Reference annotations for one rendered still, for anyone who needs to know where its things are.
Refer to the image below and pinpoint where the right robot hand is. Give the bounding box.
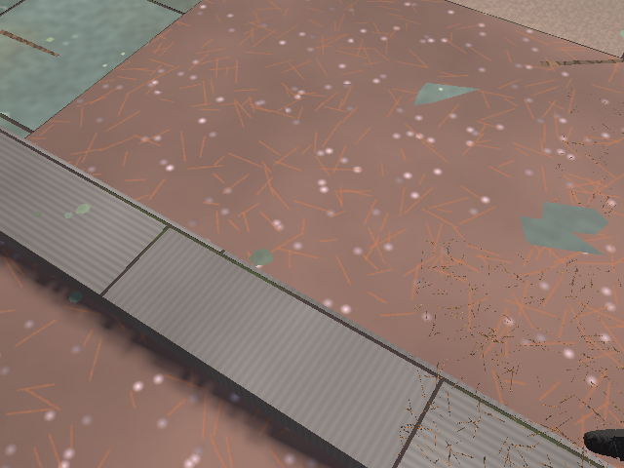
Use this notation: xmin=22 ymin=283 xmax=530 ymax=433
xmin=583 ymin=429 xmax=624 ymax=461

